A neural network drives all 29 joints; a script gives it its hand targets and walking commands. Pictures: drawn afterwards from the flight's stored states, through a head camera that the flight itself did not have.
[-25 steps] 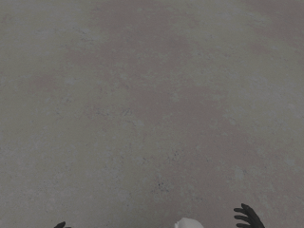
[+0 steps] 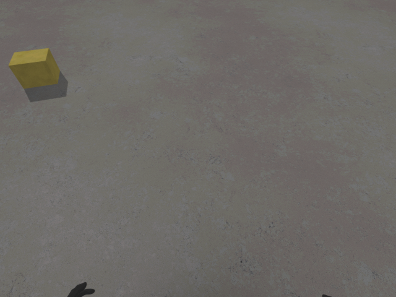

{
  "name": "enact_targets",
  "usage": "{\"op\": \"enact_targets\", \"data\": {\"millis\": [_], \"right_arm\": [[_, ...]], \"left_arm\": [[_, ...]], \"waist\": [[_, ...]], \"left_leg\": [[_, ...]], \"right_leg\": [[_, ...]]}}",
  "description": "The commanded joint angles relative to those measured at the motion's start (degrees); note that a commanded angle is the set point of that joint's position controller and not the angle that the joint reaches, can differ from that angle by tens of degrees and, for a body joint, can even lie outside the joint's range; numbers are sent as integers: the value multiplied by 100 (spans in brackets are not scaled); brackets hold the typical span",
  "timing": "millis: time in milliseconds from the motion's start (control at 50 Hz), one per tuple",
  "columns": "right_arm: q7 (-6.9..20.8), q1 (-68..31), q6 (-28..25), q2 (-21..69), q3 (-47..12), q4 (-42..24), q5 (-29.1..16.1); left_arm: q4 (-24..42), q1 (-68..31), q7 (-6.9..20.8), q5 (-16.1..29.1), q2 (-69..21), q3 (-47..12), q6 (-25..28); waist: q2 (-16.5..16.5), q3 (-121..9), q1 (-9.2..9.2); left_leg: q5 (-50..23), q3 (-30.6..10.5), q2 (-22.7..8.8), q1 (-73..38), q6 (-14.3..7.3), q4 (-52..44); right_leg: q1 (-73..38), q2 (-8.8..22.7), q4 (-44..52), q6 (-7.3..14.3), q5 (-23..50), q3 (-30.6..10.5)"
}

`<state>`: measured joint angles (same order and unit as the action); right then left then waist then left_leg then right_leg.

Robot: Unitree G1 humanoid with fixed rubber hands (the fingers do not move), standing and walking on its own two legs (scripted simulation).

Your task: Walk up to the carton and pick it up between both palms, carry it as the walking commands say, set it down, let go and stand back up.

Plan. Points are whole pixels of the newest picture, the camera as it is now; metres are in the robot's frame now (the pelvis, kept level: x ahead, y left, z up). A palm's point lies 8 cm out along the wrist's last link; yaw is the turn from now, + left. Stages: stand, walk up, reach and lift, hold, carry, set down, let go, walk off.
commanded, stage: walk up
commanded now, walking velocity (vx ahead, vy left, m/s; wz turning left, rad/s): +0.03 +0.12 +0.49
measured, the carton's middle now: (36, 68) +1.99 +1.39 -0.66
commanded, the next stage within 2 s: none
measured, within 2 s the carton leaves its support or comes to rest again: neither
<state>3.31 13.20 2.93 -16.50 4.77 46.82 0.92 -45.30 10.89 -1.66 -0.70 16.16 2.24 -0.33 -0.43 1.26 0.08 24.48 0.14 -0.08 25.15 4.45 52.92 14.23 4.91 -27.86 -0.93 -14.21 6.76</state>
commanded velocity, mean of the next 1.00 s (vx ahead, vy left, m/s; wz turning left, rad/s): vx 0.48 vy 0.09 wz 0.42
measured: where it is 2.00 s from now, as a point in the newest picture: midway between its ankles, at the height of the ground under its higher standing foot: (97, 189)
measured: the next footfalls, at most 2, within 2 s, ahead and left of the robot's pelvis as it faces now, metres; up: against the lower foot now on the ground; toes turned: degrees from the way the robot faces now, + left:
left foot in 0.26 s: +0.04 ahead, +0.25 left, +0.00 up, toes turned +16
right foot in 0.80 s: +0.47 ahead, +0.19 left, +0.00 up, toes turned +15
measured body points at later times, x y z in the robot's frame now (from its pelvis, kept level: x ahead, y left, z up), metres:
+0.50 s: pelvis +0.09 +0.19 +0.01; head +0.09 +0.22 +0.46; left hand +0.17 +0.46 -0.12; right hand +0.13 -0.06 -0.12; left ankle +0.00 +0.24 -0.74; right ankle +0.18 +0.05 -0.66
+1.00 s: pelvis +0.39 +0.28 +0.00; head +0.43 +0.29 +0.45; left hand +0.31 +0.54 -0.13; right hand +0.52 +0.05 -0.15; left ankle +0.29 +0.37 -0.65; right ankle +0.43 +0.18 -0.74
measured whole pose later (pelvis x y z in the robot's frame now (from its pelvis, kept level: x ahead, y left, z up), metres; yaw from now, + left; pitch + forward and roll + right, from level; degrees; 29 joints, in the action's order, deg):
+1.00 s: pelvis +0.39 +0.28 +0.00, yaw +26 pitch +2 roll +0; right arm 0.7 17.1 -2.8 -13.5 4.2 56.5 1.3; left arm -55.0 15.7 0.9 -1.9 13.7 3.1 5.8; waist -1.6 3.1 0.0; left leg 15.4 1.0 -3.3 28.9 -0.7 67.4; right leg 13.4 3.0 -25.4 0.8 -13.3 10.3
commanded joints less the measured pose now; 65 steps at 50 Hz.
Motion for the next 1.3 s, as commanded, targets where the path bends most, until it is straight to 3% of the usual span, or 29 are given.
{"op": "enact_targets", "data": {"millis": [0,40,60,180,200,240,260,280,300,340,400,440,540,680,720,760,780,800,820,840,880,940,1000,1020,1140,1200,1240,1260,1280], "right_arm": [[157,-598,-41,-382,57,-600,9],[394,-1290,83,-505,218,-1062,282],[457,-1072,71,-497,200,-1035,282],[515,-511,-124,-97,-174,-908,40],[419,129,-192,-117,-133,-635,15],[234,1668,-326,-599,-12,95,147],[164,2285,-432,-1541,55,93,100],[24,1465,-405,-1562,44,-13,-50],[-103,912,-406,-1369,79,39,-6],[-195,408,-489,-1116,146,-76,127],[-210,607,-723,-596,53,220,-27],[-255,790,-809,-392,43,305,8],[-335,1653,-802,-278,-2,710,-26],[-412,2312,-749,-126,-148,1236,64],[-443,2051,-747,-389,-129,1219,64],[-422,2122,-827,-359,-189,1353,3],[-392,1659,-898,-512,-123,1235,-137],[-419,1605,-955,-221,-160,974,-274],[-452,2411,-878,80,-126,1040,-350],[-486,1972,-853,-241,-7,971,-142],[-383,1691,-779,226,-108,997,-57],[-208,1172,-571,426,-86,920,87],[-119,870,-447,420,-70,852,159],[-53,557,-408,426,-93,718,125],[174,-1179,-502,346,-233,221,54],[79,-1166,-566,75,-169,149,141],[-10,-7,-650,-203,-1,463,176],[-121,1014,-667,-879,169,825,193],[-206,1941,-719,-1235,353,1033,255]], "left_arm": [[-155,992,-73,73,1261,410,111],[-726,2660,-369,122,1770,779,64],[-687,2322,-397,66,1939,864,35],[-278,511,-155,-102,1407,591,204],[-174,194,-71,-135,1367,570,208],[-51,-235,51,-293,706,412,121],[546,-328,134,-411,98,223,-5],[723,-742,160,-210,250,297,-36],[590,-623,261,-146,461,287,61],[67,180,459,-163,695,426,281],[-82,356,514,-138,321,309,200],[-26,-261,530,-125,226,319,161],[252,-1295,524,-121,156,181,149],[517,-2135,486,-46,-32,26,290],[593,-1992,440,40,-156,21,329],[49,-399,273,15,180,177,407],[-163,533,226,-36,574,320,468],[-318,1440,157,-233,1151,475,505],[-498,1473,198,-298,1303,496,452],[-615,1159,194,-224,928,448,457],[-585,686,244,-183,304,262,530],[-713,582,255,-127,21,101,692],[-865,834,244,-117,196,119,772],[-947,958,218,-39,93,88,761],[-1125,1539,156,-31,457,159,584],[-1211,1550,188,20,480,217,487],[-1335,1678,187,-148,671,272,438],[-1022,1869,248,-43,-35,92,458],[-668,1454,206,25,302,144,502]], "waist": [[1105,-195,-354],[654,-689,-689],[758,-452,-415],[1533,196,203],[1204,70,514],[-1122,-298,1316],[-3090,-199,1360],[-2331,191,1006],[-1117,589,559],[31,254,65],[-631,94,-128],[-331,125,-50],[-541,552,406],[-812,610,765],[-888,604,521],[-1284,20,-126],[-1164,-849,-688],[30,-1735,-932],[1501,-2280,-458],[544,-1521,-371],[232,-808,-169],[668,-185,75],[764,142,100],[1162,335,129],[996,502,-345],[1186,512,-236],[190,80,262],[-1282,-608,594],[-2049,-1391,1013]], "left_leg": [[179,262,-69,594,205,-559],[-53,-574,-400,1383,269,118],[-344,-947,-522,1836,274,324],[-362,709,-388,-1154,91,-1726],[-734,1024,-328,-1757,-47,-2190],[-24,1082,-21,-3675,-224,-2724],[2195,-2168,-1988,-3277,-581,-4227],[2525,-3090,-2285,-2350,-947,-5030],[2055,-3151,-2423,-1946,-1074,-4848],[419,-2064,-1788,-1800,-1118,-4545],[-919,-1208,-1241,-1984,-1117,-4534],[-1234,-1157,-1333,-2163,-1256,-4573],[-2858,-1230,-1479,-3001,-1385,-4395],[-5569,-1147,-1297,-3687,-1253,-3735],[-6793,-813,-1144,-2967,-1058,-3462],[-7729,-799,-949,-2556,-861,-2103],[-6327,-838,-742,-1655,-720,-926],[-3042,-659,-219,-472,-658,1125],[588,-544,289,500,-527,2757],[32,-699,-80,842,-569,2871],[-497,-444,-434,781,-527,2363],[-863,-143,-615,368,-520,1673],[-1470,135,-607,302,-474,768],[-1714,68,-694,664,-457,479],[-2127,689,-480,16,-268,-1776],[-1718,610,-411,-521,-361,-2005],[-996,865,-112,-1760,-547,-2449],[-497,-389,-984,-3486,-1010,-2650],[-248,-3025,-2595,-4430,-1516,-3642]], "right_leg": [[-1172,1804,453,754,3151,-1072],[-2373,2808,1194,712,635,-2332],[-2441,2791,1446,678,-1138,-2412],[757,1564,1862,220,-1649,-32],[920,1357,1231,202,-1870,300],[2379,624,-2102,86,-2794,950],[3813,120,-4082,-205,-3479,593],[4017,289,-4620,-177,-2378,-249],[3904,599,-4499,-119,-1297,-526],[2872,699,-3791,-145,-58,-494],[2364,515,-3552,-237,524,-353],[2547,471,-3088,-309,683,-290],[3355,281,-2372,-442,936,-239],[2892,-290,-1009,-63,683,164],[1589,-583,-514,95,598,356],[-314,-668,-276,176,850,359],[-1953,21,-87,354,1278,-306],[-3450,1600,-98,620,1739,-1759],[-3902,2680,266,1185,2614,-3625],[-2853,2430,643,1127,2334,-3272],[-1710,1937,816,825,1896,-1932],[-244,1362,1399,493,1504,-948],[142,1213,1380,407,3214,-275],[-147,1276,1447,434,3175,-320],[-309,1073,1826,282,1015,68],[-388,1196,1629,351,717,112],[-371,1079,-87,285,1993,397],[1156,519,-1895,-77,1060,577],[2461,-281,-4035,-208,-1706,357]]}}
